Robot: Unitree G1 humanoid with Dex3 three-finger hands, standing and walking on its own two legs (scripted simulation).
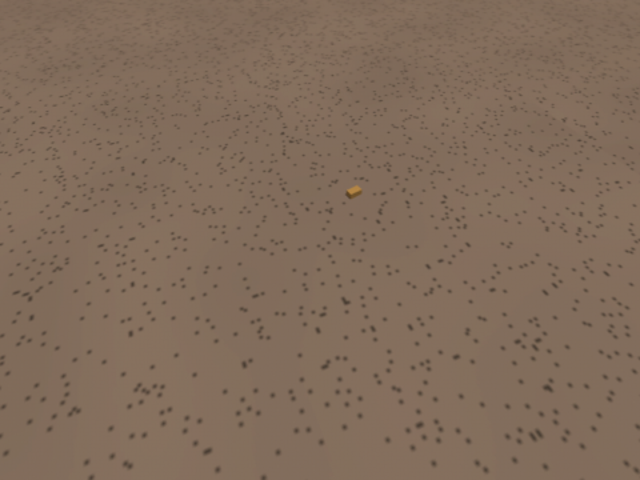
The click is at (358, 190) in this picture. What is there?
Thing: small brick
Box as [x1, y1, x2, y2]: [346, 185, 361, 198]
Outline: 357,185 346,190 346,194 350,198 361,193 361,189
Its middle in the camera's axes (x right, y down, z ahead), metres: +0.17 -0.24 +1.83
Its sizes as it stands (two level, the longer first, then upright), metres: 0.065 0.038 0.029
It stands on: the floor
